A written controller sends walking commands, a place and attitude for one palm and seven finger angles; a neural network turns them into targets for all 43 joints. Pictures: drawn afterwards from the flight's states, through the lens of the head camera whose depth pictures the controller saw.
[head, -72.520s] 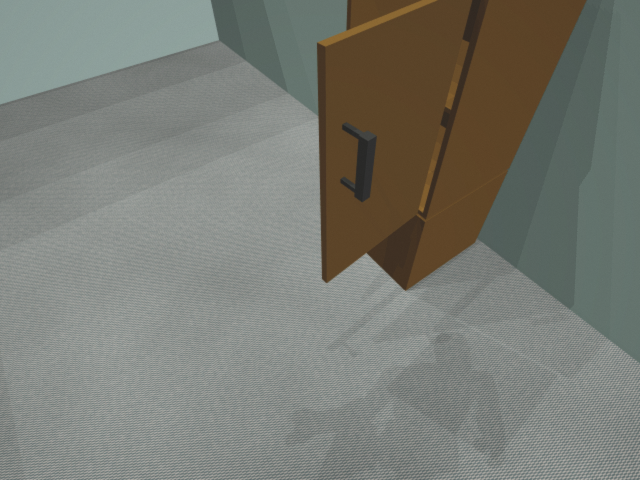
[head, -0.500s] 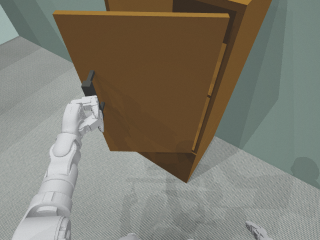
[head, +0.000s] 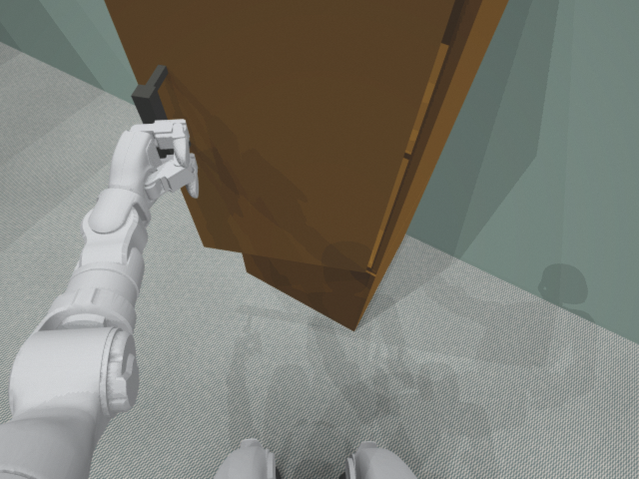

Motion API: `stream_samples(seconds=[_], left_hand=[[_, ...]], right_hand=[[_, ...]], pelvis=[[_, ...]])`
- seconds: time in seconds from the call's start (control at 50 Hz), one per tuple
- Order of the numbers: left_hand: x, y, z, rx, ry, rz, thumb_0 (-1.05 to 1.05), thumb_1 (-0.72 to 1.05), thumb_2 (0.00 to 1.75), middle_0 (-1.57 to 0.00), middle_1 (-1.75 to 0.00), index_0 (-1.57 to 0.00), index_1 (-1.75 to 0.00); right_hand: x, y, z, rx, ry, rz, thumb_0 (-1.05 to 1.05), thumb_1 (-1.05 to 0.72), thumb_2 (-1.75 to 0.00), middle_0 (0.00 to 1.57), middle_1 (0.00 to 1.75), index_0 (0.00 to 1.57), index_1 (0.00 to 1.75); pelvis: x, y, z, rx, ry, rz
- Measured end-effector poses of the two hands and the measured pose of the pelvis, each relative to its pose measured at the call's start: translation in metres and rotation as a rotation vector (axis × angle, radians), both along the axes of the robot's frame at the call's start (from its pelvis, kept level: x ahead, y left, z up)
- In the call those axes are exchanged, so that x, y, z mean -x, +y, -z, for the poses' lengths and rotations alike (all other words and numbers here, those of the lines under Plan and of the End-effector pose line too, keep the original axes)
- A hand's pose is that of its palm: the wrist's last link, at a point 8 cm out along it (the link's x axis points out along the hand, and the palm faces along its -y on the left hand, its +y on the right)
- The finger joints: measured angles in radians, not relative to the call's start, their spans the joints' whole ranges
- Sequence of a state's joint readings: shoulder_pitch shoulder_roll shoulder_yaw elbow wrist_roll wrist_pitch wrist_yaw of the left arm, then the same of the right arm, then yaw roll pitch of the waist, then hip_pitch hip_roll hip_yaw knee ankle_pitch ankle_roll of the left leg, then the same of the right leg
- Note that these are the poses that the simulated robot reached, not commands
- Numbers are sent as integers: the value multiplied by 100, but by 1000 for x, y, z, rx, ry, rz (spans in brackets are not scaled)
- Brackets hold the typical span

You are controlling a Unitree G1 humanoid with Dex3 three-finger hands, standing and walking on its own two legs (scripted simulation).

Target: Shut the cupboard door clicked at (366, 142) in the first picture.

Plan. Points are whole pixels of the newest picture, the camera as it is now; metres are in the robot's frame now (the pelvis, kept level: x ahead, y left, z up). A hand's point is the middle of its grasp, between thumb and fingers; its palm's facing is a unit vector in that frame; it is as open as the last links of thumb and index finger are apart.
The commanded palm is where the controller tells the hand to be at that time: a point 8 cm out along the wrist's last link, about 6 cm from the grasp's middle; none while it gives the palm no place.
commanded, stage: push the door shut along its arc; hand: left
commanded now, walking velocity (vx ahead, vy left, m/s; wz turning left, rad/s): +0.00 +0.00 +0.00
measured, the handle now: (167, 125) +0.56 +0.18 +0.09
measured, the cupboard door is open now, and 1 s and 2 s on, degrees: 21 7 3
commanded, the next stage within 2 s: pull the fist back off the door in 1.02 s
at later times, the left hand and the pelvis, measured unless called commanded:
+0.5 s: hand (207, 142) +0.52 +0.12 +0.09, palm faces -0.28 -0.96 -0.02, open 3.1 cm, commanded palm +0.54 +0.15 +0.10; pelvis +0.00 +0.01 -0.01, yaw +0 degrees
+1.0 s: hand (247, 112) +0.57 +0.07 +0.10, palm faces -0.39 -0.92 +0.00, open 2.9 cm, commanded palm +0.59 +0.10 +0.10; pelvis +0.01 +0.00 -0.03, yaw -2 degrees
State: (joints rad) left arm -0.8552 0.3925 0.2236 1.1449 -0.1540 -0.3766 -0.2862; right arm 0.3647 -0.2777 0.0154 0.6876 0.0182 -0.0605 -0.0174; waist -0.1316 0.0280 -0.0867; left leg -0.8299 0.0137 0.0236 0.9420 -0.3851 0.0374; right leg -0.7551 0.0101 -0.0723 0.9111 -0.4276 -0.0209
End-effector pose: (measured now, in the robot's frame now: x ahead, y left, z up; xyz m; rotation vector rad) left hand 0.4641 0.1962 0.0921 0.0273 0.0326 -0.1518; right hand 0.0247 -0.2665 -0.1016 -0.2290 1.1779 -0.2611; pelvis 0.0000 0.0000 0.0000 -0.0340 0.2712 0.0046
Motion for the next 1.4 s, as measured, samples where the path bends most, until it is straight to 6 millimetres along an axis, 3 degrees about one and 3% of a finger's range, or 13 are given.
stream_samples(seconds=[0.22,0.48,0.64,0.78,0.98,1.14,1.24,1.3,1.4], left_hand=[[-24,-1,-1,3,12,61,2,90,90,-129,-150,-132,-150],[-50,-15,-2,1,30,120,2,90,90,-130,-150,-129,-150],[-73,-41,-4,16,30,193,2,90,90,-130,-150,-129,-150],[-98,-68,-6,31,35,229,2,90,90,-130,-150,-130,-150],[-111,-68,-6,9,53,245,-1,84,91,-129,-150,-130,-149],[-113,-69,-7,3,64,270,0,85,93,-129,-150,-131,-150],[-113,-73,-1,136,77,-12,1,73,88,-130,-150,-130,-150],[-108,-80,0,106,31,-188,1,71,86,-129,-150,-130,-150],[-99,-97,-1,-20,-39,-228,1,80,88,-129,-150,-130,-150]], right_hand=[[24,2,1,16,79,28,0,-91,-90,20,30,20,30],[25,6,3,25,100,25,0,-90,-90,21,30,20,30],[32,7,6,36,116,44,0,-90,-90,21,30,20,30],[51,10,9,31,153,93,0,-91,-90,21,30,20,30],[84,17,11,6,255,143,0,-90,-90,21,30,20,30],[87,10,8,37,274,131,0,-90,-90,21,30,20,30],[80,8,8,19,256,68,0,-91,-90,20,30,20,30],[74,12,10,-17,243,25,0,-91,-90,20,30,20,30],[72,20,15,-82,234,40,0,-91,-90,20,30,20,30]], pelvis=[[-1,4,6,14,39,0],[-3,7,12,26,77,-6],[-3,8,18,30,112,1],[-6,7,23,28,142,21],[-8,2,27,27,163,30],[-6,-1,28,35,172,16],[-4,-1,30,39,190,8],[-5,-2,30,35,196,7],[-6,-4,27,26,183,12]])
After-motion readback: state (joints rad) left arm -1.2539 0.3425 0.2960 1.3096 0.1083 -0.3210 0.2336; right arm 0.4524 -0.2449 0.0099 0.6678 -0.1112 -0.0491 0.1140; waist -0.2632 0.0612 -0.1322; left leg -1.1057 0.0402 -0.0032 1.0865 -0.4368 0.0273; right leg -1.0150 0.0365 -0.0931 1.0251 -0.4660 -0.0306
